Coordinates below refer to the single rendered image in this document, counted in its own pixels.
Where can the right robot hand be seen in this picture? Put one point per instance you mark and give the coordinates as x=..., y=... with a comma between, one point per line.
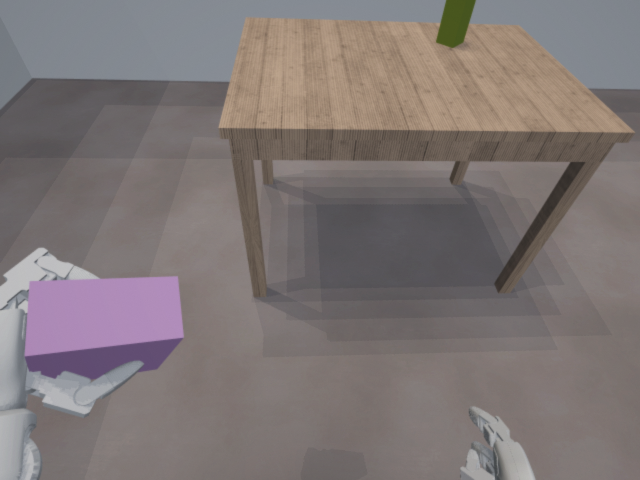
x=507, y=461

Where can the sponge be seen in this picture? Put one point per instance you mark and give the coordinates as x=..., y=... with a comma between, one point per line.
x=91, y=326

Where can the left robot forearm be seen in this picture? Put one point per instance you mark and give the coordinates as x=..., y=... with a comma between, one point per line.
x=20, y=458

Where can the table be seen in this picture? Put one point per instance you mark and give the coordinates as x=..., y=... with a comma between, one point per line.
x=348, y=90

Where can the left robot hand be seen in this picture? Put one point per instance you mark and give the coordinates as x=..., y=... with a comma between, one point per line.
x=69, y=392

